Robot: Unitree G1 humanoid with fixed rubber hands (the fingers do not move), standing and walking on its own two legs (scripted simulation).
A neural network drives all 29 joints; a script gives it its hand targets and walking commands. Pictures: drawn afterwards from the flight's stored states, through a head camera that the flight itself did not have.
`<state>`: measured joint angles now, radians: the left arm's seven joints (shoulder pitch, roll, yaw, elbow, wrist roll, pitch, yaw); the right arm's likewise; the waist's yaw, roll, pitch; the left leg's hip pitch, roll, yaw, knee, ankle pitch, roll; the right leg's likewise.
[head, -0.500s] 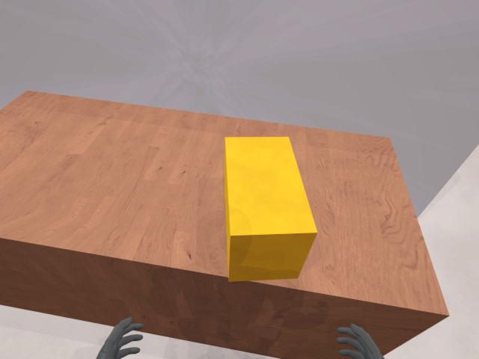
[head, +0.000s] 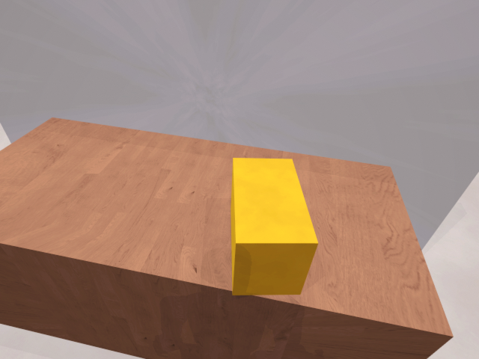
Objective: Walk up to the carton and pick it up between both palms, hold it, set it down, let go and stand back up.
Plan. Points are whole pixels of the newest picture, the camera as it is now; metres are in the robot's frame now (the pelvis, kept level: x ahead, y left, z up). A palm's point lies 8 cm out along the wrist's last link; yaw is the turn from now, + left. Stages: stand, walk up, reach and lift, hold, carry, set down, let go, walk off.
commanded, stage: stand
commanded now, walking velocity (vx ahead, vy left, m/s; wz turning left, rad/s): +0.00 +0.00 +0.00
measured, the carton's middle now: (264, 221) +0.49 -0.07 -0.06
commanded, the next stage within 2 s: none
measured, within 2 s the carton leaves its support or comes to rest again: neither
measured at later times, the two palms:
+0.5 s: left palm out of the picture -0.11 +0.26 -0.14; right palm out of the picture -0.07 -0.22 -0.13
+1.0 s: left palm out of the picture -0.08 +0.29 -0.18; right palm out of the picture -0.24 -0.18 -0.13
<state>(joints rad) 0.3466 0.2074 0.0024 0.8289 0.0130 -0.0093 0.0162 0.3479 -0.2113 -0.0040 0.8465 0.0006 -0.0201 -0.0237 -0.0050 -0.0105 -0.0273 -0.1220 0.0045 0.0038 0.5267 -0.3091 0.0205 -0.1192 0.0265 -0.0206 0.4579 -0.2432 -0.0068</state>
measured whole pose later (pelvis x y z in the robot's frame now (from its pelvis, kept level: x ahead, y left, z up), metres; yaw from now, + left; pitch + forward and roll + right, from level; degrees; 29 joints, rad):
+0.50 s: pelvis -0.07 +0.03 +0.00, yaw +1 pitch -4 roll +0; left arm 0.43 0.20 0.01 0.99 0.02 0.01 0.02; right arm 0.41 -0.21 -0.02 0.92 0.00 0.01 -0.03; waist 0.01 -0.02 -0.01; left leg -0.26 -0.06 0.01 0.51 -0.23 0.05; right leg -0.27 -0.02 0.01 0.50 -0.25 0.03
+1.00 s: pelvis -0.11 +0.05 -0.02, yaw -2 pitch -8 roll -1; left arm 0.38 0.23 0.08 0.97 0.07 0.06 0.02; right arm 0.62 -0.14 -0.05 1.01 -0.04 0.02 -0.04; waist -0.04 -0.12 -0.05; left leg -0.14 -0.07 0.08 0.66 -0.40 0.10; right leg -0.45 -0.01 0.02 1.05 -0.40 0.05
